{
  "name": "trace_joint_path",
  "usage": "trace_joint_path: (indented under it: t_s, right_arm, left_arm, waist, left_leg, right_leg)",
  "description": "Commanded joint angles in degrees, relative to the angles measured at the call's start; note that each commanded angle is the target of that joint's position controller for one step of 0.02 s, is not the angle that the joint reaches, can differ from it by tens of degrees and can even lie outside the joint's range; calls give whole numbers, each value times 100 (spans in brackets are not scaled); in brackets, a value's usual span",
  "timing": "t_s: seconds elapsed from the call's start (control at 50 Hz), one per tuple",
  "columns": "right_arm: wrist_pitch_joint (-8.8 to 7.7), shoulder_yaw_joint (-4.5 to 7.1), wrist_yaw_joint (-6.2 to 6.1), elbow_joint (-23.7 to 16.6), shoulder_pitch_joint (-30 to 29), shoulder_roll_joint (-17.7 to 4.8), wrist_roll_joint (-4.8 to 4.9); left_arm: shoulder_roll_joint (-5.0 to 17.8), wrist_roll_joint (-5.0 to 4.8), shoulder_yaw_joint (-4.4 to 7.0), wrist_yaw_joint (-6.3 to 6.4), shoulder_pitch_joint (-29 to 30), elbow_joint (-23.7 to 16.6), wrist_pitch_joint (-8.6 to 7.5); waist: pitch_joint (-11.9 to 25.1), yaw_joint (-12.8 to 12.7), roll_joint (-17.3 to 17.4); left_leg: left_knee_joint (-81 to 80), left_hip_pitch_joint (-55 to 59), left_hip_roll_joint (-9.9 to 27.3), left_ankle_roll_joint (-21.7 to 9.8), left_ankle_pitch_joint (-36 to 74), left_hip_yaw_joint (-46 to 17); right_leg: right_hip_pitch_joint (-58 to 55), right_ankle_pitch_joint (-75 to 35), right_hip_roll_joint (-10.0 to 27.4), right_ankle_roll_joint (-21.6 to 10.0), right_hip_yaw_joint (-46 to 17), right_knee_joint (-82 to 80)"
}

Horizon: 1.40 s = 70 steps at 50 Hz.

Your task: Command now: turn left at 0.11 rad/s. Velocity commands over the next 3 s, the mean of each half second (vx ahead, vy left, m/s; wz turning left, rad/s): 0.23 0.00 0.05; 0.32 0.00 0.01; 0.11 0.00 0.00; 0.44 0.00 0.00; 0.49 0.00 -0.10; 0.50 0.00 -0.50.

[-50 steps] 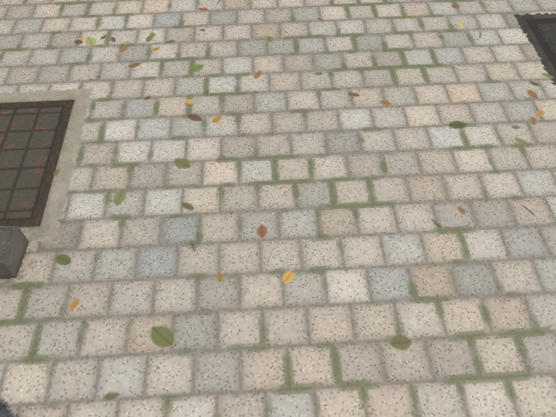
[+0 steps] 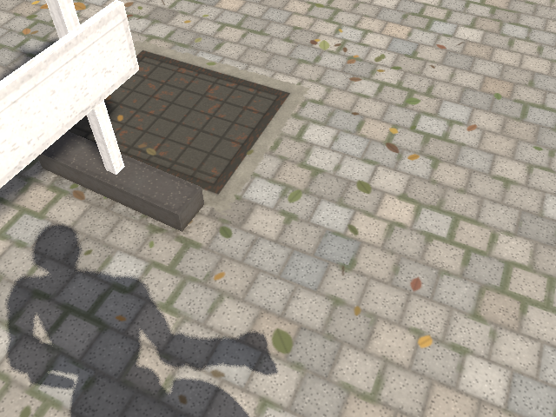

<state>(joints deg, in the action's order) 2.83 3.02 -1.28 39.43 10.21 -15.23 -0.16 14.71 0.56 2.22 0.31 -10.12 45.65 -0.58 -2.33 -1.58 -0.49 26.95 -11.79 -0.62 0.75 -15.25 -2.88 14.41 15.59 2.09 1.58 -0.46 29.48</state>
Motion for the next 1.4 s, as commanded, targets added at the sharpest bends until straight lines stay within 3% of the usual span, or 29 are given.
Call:
trace_joint_path:
  t_s: [0.02, 0.12, 0.18, 0.24, 0.36, 0.38, 0.4, 0.42, 0.46, 0.5, 0.56, 0.78, 0.82, 0.86, 0.88, 0.9, 0.92, 0.94, 0.96, 1.0, 1.04, 1.16, 1.26, 1.28, 1.3, 1.32, 1.34, 1.36, 1.4]
  right_arm:
    - [-136, 122, 63, -413, -281, -572, -100]
    - [-261, 110, 47, -146, 87, -666, -62]
    - [-250, 230, 0, -52, 587, -1106, 20]
    - [-430, 212, -28, 11, 678, -979, 73]
    - [-416, 157, 77, -74, 123, -738, 118]
    - [-453, 42, 101, -131, 50, -368, 63]
    - [-566, -17, 80, -456, 89, -156, 73]
    - [-659, 106, 42, -453, 92, -587, 250]
    - [-744, 179, 68, -311, 51, -801, 263]
    - [-765, 199, 106, -221, 28, -703, 103]
    - [-733, 175, 173, -217, -72, -525, 82]
    - [-894, 1, 469, -786, -1741, -260, 150]
    - [-960, 87, 496, -678, -1321, -471, 59]
    - [-1005, 251, 412, -199, 197, -849, -19]
    - [-973, 292, 317, 16, 1057, -1220, -199]
    - [-915, 188, 326, 42, 953, -1243, -308]
    - [-829, 114, 334, 7, 940, -726, -197]
    - [-787, 57, 323, -24, 303, -617, -71]
    - [-754, 5, 299, 16, -166, -434, 2]
    - [-696, -24, 288, 79, -625, -403, -66]
    - [-643, 45, 315, 132, -926, -603, -164]
    - [-338, 133, 36, 429, -962, -921, -98]
    - [-259, 66, -1, 772, -889, -734, 80]
    - [-253, 56, -10, 812, -784, -680, 119]
    - [-256, -11, 1, 773, -754, -434, 112]
    - [-334, -56, 35, 608, -931, -118, 110]
    - [-429, 145, 33, 448, -1369, -726, 201]
    - [-478, 240, 34, 545, -1107, -913, 263]
    - [-501, 290, 47, 870, -691, -834, 107]
  left_arm:
    - [675, 113, 99, -14, 30, -274, -159]
    - [646, 4, 110, 67, 8, -71, -27]
    - [664, -143, 147, 50, 386, -238, -145]
    - [753, -260, 213, -69, 434, -331, -345]
    - [678, -156, 244, -233, -1064, 400, -445]
    - [925, -153, 304, -181, -1592, 474, -452]
    - [1780, -124, 465, -176, -1956, 424, -469]
    - [1527, -33, 381, -194, -1691, 332, -515]
    - [1054, -47, 228, -162, -1049, 147, -565]
    - [916, -30, 153, -151, -903, 99, -550]
    - [865, -58, 118, -116, -1154, 170, -538]
    - [966, -121, 126, 22, -1744, 492, -316]
    - [1071, -76, 163, 62, -1671, 474, -263]
    - [1124, -55, 166, 76, -1407, 363, -232]
    - [889, 75, 82, 79, -1370, 131, -270]
    - [62, 50, -155, -7, -2636, 326, -293]
    - [832, -107, 27, -32, -2507, 596, -293]
    - [1007, -245, 93, -27, -1769, 328, -257]
    - [897, -181, 79, 40, -1412, 258, -194]
    - [716, -96, 101, 123, -1440, 309, 57]
    - [430, -76, 52, 213, -1635, 322, 258]
    - [728, -8, 193, 388, -973, 39, 468]
    - [504, 11, 168, 196, -1240, 252, 272]
    - [542, 36, 181, 166, -1305, 300, 247]
    - [747, 62, 200, 164, -1434, 277, 202]
    - [1359, 15, 331, 175, -1525, 263, 180]
    - [1671, 109, 403, 142, -1307, 194, 41]
    - [1400, 128, 332, 166, -850, 90, -130]
    - [983, -32, 253, 151, -657, 112, -329]
  waist:
    - [698, -48, 760]
    - [282, 100, 748]
    - [-449, 456, 1242]
    - [-516, 426, 1186]
    - [266, -376, 512]
    - [320, -567, -202]
    - [511, -539, -1775]
    - [284, -451, -1312]
    - [-336, -200, -688]
    - [-309, -101, -521]
    - [-158, -123, -442]
    - [-611, -385, -348]
    - [-147, -77, -607]
    - [877, 742, -644]
    - [1829, 948, 47]
    - [3011, 274, 1556]
    - [3425, 600, 759]
    - [2400, 470, 811]
    - [1676, 274, 354]
    - [974, -84, 344]
    - [857, -254, 619]
    - [836, -40, 705]
    - [703, -234, 930]
    - [517, -261, 747]
    - [278, -258, -49]
    - [-5, -225, -1594]
    - [-627, -300, -1428]
    - [-755, 31, -1171]
    - [-399, 166, -967]
  left_leg:
    - [-444, 366, 902, -717, 1441, -873]
    - [-705, -41, 551, -495, -648, -750]
    - [-1602, -143, 1391, -1184, -3027, -2204]
    - [-1729, 438, 1852, -1462, -2354, -2691]
    - [-634, -1052, 798, -859, -895, -823]
    - [708, -1638, 364, -520, -816, -325]
    - [2684, -2809, -267, -125, -1618, 235]
    - [3673, -3369, -72, -165, -1873, -293]
    - [3914, -3735, 448, -367, -722, -262]
    - [3477, -3405, 669, -351, 65, -190]
    - [3017, -3299, 646, -178, 773, 59]
    - [226, -2612, 242, -212, 1923, 436]
    - [67, -1820, -75, -422, 1841, 541]
    - [-305, 258, -157, -733, 2930, 600]
    - [390, 2365, 981, -1101, 5373, -454]
    - [636, 4112, 2881, -2390, 7629, -2595]
    - [452, 3618, 2554, -2289, 7263, -2404]
    - [170, 2766, 2223, -2031, 6742, -1597]
    - [-117, 1815, 1859, -1789, 5990, -1209]
    - [-622, 148, 1526, -1607, 5049, -670]
    - [-838, -706, 1403, -1646, 4866, -330]
    - [-1107, -837, 1590, -1673, 2694, -500]
    - [-1407, -1466, 1115, -968, -1941, -353]
    - [-1156, -1539, 933, -734, -2332, -275]
    - [-83, -1740, 577, -429, -2349, 14]
    - [1650, -2705, -234, -47, -1828, 868]
    - [2460, -3141, -57, -181, -1345, 127]
    - [2753, -3189, 141, -293, -764, -108]
    - [2829, -3208, 238, -289, -79, -58]
  right_leg:
    - [-224, -323, 139, 117, -81, -329]
    - [-122, 91, -123, 80, 239, -29]
    - [1209, 1070, -257, -134, 342, 1178]
    - [2164, 1595, 197, -477, -150, 1993]
    - [-1365, -460, -354, -366, 501, 5]
    - [-1932, 151, 370, -584, -566, -554]
    - [-2393, 1295, 1831, -1453, -3201, -1595]
    - [-2044, 2632, 2171, -1908, -4278, -2107]
    - [-1647, 2301, 1732, -1527, -3161, -2069]
    - [-1431, 971, 1277, -1239, -2176, -2124]
    - [-1516, -589, 1025, -1220, -1389, -2213]
    - [-1758, -2615, 1058, -1124, -385, -1996]
    - [-2001, -4497, 994, -896, -331, -1225]
    - [-1608, -5393, 583, -523, -94, 531]
    - [-158, -3227, 209, -276, -78, 2197]
    - [1475, 2535, -739, 107, -490, 4432]
    - [1287, 2468, -501, 141, -1327, 4709]
    - [1566, 2265, -193, 171, -1023, 4516]
    - [1586, 1947, 30, 235, -740, 4077]
    - [836, 1552, 219, 369, -560, 3453]
    - [227, 1442, 99, 476, -308, 2933]
    - [452, 803, 75, 326, -239, 2849]
    - [-912, 194, -165, -14, 422, 592]
    - [-952, 539, -261, -167, 504, 243]
    - [-803, 1571, 388, -498, -513, -728]
    - [-619, 3349, 1557, -1223, -2457, -1873]
    - [118, 3932, 2011, -1762, -3699, -2691]
    - [57, 3325, 1869, -1543, -3335, -2679]
    - [-596, 2120, 1448, -1078, -2384, -2457]
